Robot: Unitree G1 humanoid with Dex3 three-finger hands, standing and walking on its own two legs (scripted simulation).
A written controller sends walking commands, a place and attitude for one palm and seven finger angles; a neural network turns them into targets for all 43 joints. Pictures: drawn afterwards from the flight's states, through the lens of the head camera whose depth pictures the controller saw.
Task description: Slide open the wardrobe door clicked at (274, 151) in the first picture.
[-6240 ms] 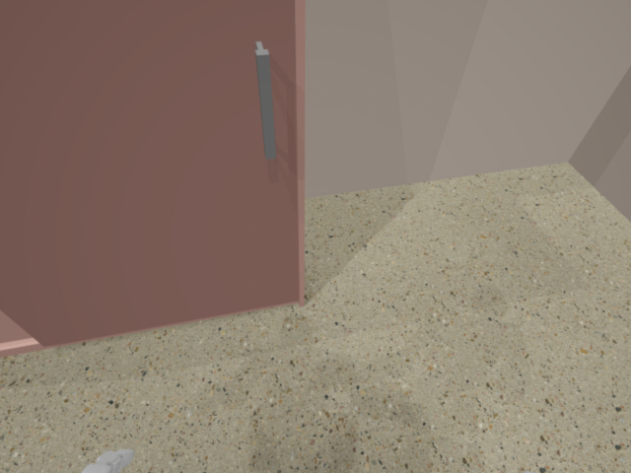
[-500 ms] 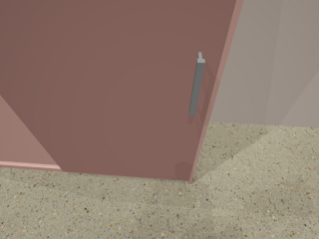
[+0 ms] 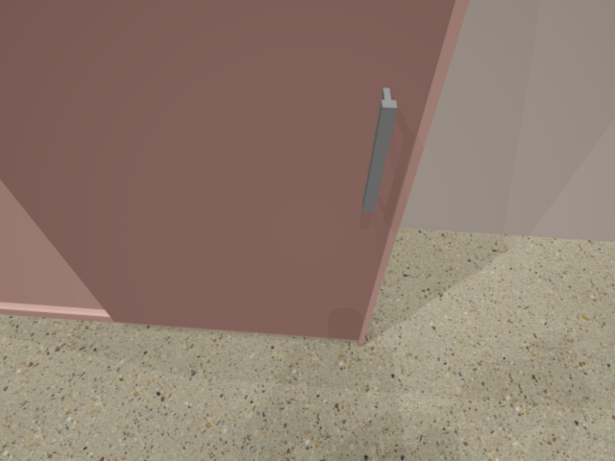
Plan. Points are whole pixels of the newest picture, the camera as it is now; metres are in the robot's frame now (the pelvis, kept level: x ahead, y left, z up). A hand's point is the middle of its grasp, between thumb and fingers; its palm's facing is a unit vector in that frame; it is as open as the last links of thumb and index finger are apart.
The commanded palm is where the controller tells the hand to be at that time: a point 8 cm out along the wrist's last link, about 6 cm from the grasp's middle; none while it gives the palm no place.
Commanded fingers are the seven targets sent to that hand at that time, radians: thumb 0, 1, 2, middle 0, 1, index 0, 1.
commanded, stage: look again from close up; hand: right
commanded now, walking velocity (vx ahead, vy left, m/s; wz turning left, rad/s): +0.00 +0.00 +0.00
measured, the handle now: (376, 154) +0.58 -0.07 +0.08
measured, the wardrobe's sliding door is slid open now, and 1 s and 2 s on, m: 0.00 0.00 0.00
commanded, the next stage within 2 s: shuffle to correct the standing spot in 0.90 s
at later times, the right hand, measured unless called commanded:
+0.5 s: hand out of the picture +0.03 -0.15 -0.17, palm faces -0.01 +0.98 -0.21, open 7.4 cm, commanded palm none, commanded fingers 0.00 -0.90 -0.90 0.20 0.30 0.20 0.30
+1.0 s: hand out of the picture +0.03 -0.14 -0.17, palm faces +0.01 +0.98 -0.22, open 7.4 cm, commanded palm none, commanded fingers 0.00 -0.90 -0.90 0.20 0.30 0.20 0.30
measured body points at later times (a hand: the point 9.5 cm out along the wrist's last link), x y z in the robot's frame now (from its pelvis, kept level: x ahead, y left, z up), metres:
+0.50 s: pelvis +0.02 +0.03 +0.00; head +0.02 +0.03 +0.45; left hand +0.02 +0.25 -0.16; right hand +0.03 -0.20 -0.15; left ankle -0.03 +0.14 -0.73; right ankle +0.05 -0.09 -0.73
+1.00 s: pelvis +0.03 +0.04 +0.00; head +0.04 +0.04 +0.45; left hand +0.06 +0.27 -0.15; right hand +0.03 -0.19 -0.15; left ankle -0.03 +0.14 -0.73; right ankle +0.05 -0.09 -0.73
